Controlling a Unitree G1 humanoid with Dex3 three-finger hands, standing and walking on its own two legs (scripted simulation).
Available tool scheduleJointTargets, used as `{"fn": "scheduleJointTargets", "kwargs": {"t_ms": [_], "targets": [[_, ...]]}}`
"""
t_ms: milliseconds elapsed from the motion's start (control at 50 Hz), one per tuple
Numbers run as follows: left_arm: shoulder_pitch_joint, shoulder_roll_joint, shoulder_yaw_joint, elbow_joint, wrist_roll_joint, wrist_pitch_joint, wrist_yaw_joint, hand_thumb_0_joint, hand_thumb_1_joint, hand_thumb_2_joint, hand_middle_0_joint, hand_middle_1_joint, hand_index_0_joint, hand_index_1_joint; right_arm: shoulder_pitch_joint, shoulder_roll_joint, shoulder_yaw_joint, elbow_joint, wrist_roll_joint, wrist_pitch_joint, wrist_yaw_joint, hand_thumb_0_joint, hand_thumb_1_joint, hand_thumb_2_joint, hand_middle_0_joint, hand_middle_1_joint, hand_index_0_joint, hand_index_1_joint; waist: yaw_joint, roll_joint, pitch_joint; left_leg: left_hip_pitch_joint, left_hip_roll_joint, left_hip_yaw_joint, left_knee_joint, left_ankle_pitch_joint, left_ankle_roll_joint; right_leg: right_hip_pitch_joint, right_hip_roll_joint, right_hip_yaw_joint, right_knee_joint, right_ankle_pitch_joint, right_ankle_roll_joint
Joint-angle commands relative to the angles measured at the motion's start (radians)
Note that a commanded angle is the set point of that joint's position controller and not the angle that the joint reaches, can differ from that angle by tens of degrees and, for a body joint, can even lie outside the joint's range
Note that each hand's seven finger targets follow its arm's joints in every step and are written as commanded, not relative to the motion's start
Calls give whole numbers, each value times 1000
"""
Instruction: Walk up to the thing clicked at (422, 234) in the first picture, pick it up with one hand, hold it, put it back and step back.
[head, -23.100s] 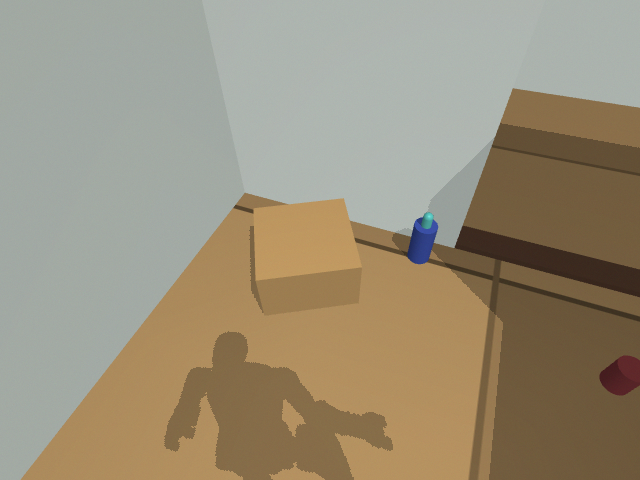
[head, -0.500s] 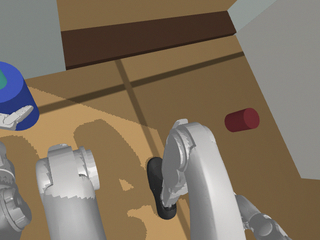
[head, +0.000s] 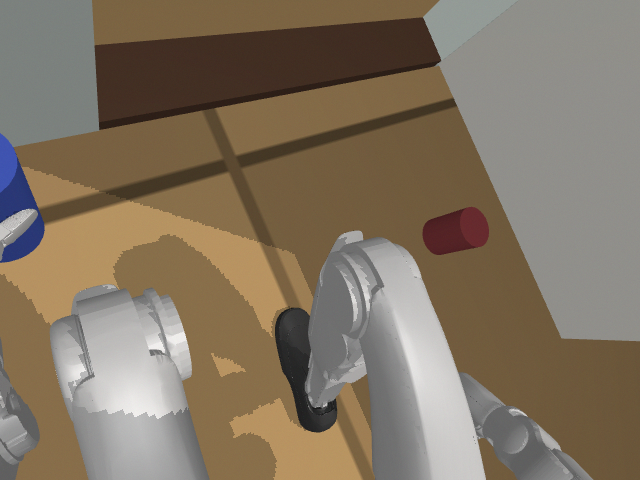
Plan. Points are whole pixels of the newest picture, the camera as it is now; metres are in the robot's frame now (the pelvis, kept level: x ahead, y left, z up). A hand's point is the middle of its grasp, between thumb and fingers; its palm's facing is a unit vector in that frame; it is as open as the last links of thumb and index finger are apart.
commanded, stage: lower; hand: left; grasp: from the side
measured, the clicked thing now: out of the picture +0.45 +0.28 -0.17
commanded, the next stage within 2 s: loosen in 0.06 s
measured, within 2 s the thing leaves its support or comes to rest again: rests again in 1.06 s
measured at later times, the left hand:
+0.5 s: hand out of the picture +0.46 +0.29 -0.14, palm faces +0.39 -0.92 +0.00, open 13.2 cm
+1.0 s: hand out of the picture +0.44 +0.26 -0.14, palm faces +0.26 -0.97 -0.04, open 16.2 cm
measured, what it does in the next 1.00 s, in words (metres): stands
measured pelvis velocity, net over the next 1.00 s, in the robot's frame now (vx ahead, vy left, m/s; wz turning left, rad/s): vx -0.01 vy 0.00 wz -0.03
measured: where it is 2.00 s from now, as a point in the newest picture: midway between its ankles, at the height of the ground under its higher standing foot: (235, 433)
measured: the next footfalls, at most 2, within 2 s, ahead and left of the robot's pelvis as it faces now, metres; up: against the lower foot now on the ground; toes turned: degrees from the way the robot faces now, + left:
none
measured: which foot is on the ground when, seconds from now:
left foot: down 0.00-1.00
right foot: down 0.00-1.00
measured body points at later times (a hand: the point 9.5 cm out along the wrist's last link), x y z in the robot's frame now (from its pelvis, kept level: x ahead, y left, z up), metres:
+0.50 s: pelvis +0.00 +0.00 +0.00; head +0.24 +0.16 +0.34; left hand +0.43 +0.33 -0.14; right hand +0.12 -0.26 -0.06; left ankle +0.08 +0.12 -0.26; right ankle +0.14 -0.13 -0.26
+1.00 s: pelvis -0.01 +0.00 +0.01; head +0.22 +0.17 +0.35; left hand +0.42 +0.31 -0.14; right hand +0.13 -0.26 -0.04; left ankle +0.08 +0.12 -0.26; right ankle +0.14 -0.13 -0.26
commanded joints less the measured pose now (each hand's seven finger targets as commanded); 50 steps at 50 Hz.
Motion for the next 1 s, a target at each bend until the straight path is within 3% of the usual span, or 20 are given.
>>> {"fn": "scheduleJointTargets", "kwargs": {"t_ms": [0,40,100,120,140,160,200,280,320,360,400,440,500,600,660,760,840,900,940,980], "targets": [[-391,260,0,-292,-22,-167,8,0,15,1222,-1199,-1343,-1203,-1356,96,-344,-100,-3,-12,11,-13,0,-923,-911,199,300,199,300,-94,605,-736,492,57,100,-328,213,-3,350,38,-106,-141,210,-85],[-377,258,3,-278,-24,-167,11,0,19,1228,-1203,-1351,-1208,-1364,96,-341,-95,0,-13,10,-11,0,-920,-911,199,300,199,300,-88,594,-734,486,57,98,-326,212,-1,357,39,-106,-145,210,-84],[-391,244,-14,-256,-24,-173,13,0,55,1244,-1228,-1372,-1235,-1382,90,-347,-90,-2,-15,13,-10,0,-917,-909,199,300,199,300,-108,592,-700,488,61,84,-337,189,-4,325,38,-117,-145,190,-84],[-389,264,-7,-253,-21,-173,16,0,26,1235,-1221,-1362,-1227,-1374,86,-345,-88,1,-15,14,-11,0,-917,-909,199,300,199,300,-99,588,-694,478,60,87,-332,176,-2,320,40,-117,-148,180,-84],[-392,249,-23,-230,-19,-177,14,0,31,1228,-1219,-1358,-1225,-1369,84,-347,-84,2,-17,16,-9,0,-915,-908,199,300,199,300,-113,583,-671,475,62,79,-337,165,-3,308,39,-123,-144,170,-83],[-387,241,-27,-225,-19,-177,14,0,26,1151,-1263,-1316,-1269,-1325,85,-344,-84,5,-17,15,-9,0,-925,-906,200,300,200,300,-106,580,-672,472,61,82,-335,163,-2,317,41,-119,-150,172,-84],[-386,253,-17,-225,-26,-182,15,0,-120,991,-1103,-1156,-1120,-1165,92,-345,-79,12,-19,17,-8,0,-928,-901,200,300,200,300,-106,571,-687,468,60,83,-324,176,1,337,43,-120,-151,184,-80],[-378,256,-2,-226,-40,-193,11,0,-241,671,-910,-848,-925,-845,91,-350,-76,5,-20,20,-8,0,-928,-899,201,300,200,300,-103,570,-698,487,61,70,-335,179,-5,330,44,-132,-145,186,-80],[-345,226,-24,-179,-40,-192,6,0,-362,526,-764,-698,-777,-689,81,-343,-68,9,-20,22,-6,0,-926,-904,201,300,200,300,-104,559,-656,459,61,69,-342,153,-3,321,44,-132,-150,165,-81],[-388,265,-11,-199,-35,-195,8,0,-428,394,-604,-538,-617,-534,89,-348,-65,7,-21,25,-9,0,-922,-903,201,301,200,301,-113,565,-663,455,61,67,-337,166,-1,325,45,-132,-151,181,-80],[-351,245,-30,-128,-27,-188,2,0,-493,264,-490,-389,-487,-393,69,-342,-64,0,-20,28,-9,0,-922,-903,201,301,201,301,-108,545,-640,423,59,78,-328,162,3,330,46,-128,-151,178,-80],[-318,209,-52,-71,-30,-176,-7,0,-570,211,-442,-328,-434,-337,71,-342,-59,-7,-19,30,-9,0,-923,-904,201,301,201,301,-116,495,-601,382,59,77,-329,131,9,325,48,-135,-163,155,-77],[-288,227,-28,-45,-34,-168,-9,0,-611,149,-362,-244,-353,-254,62,-345,-55,-26,-20,38,-10,0,-917,-904,201,301,201,301,-92,466,-606,378,58,78,-330,132,11,326,52,-144,-168,152,-76],[-367,242,-18,-62,-57,-171,-6,0,-611,2,-182,-51,-174,-56,50,-348,-45,-46,-12,41,-14,0,-909,-901,201,301,201,301,-120,469,-593,362,63,65,-339,86,16,319,53,-149,-168,124,-72],[-391,268,-4,-56,-65,-181,10,0,-611,0,-117,0,-109,0,40,-349,-40,-57,-9,42,-15,0,-904,-900,201,301,201,301,-115,454,-564,342,64,64,-344,23,19,306,54,-148,-182,76,-72],[-384,300,25,-58,-84,-201,27,0,-611,50,-64,-13,-60,-20,29,-350,-27,-76,-6,40,-23,0,-884,-897,202,301,201,301,-109,443,-583,323,62,75,-338,15,25,340,60,-147,-194,73,-68],[-396,426,87,-164,-65,-206,44,0,-561,63,-56,-7,-52,-13,31,-354,-33,-75,-1,50,-34,0,-887,-898,202,300,201,300,-69,519,-619,367,70,79,-360,23,18,343,57,-139,-187,70,-73],[-412,494,137,-309,-66,-189,55,0,-533,78,-54,-2,-44,-13,58,-347,-48,-68,8,60,-43,0,-893,-900,201,300,201,300,-24,593,-718,425,67,94,-376,92,10,384,54,-121,-182,116,-80],[-415,514,164,-440,-79,-162,58,0,-512,84,-60,-8,-49,-20,84,-340,-67,-69,18,67,-50,0,-900,-902,202,300,201,300,2,662,-816,500,68,101,-395,153,3,407,48,-106,-177,154,-84],[-373,491,163,-490,-92,-120,58,0,-504,89,-56,-12,-46,-22,91,-332,-88,-75,34,74,-55,0,-904,-903,202,300,201,300,26,713,-870,548,65,105,-430,171,-3,397,39,-87,-187,160,-91]]}}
